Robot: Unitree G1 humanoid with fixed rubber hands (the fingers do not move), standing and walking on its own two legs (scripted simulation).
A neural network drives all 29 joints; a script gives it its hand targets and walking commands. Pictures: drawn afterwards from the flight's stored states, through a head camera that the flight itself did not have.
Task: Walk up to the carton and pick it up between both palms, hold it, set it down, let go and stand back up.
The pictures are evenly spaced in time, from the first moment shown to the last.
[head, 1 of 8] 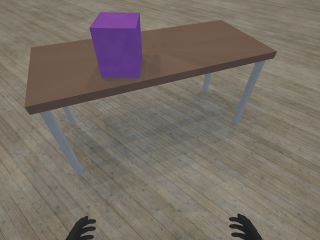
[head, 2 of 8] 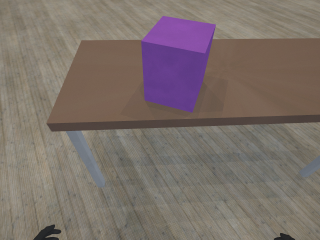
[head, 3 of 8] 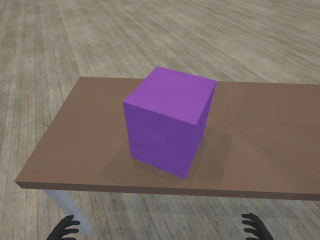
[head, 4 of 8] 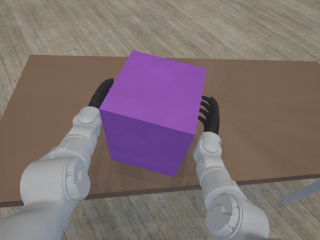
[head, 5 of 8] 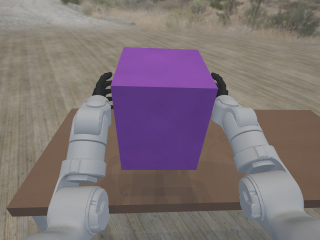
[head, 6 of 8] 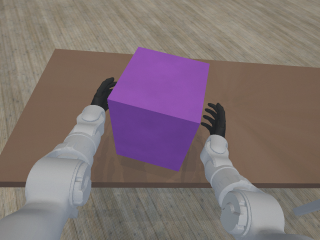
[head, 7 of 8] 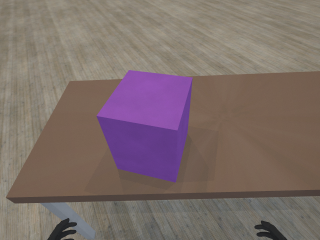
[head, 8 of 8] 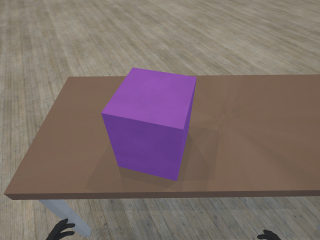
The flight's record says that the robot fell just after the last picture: no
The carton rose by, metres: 0.22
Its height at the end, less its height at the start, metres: +0.00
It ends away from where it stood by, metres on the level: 0.03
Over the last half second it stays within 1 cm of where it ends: yes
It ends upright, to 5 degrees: yes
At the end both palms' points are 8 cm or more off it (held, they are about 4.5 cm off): yes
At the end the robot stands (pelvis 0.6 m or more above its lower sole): yes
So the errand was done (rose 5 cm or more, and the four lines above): yes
